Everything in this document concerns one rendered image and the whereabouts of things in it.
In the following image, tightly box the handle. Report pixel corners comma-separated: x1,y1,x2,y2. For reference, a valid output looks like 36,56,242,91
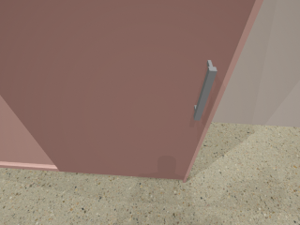
193,60,218,121

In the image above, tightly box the wardrobe door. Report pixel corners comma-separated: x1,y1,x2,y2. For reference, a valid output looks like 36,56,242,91
0,0,254,180
0,96,54,165

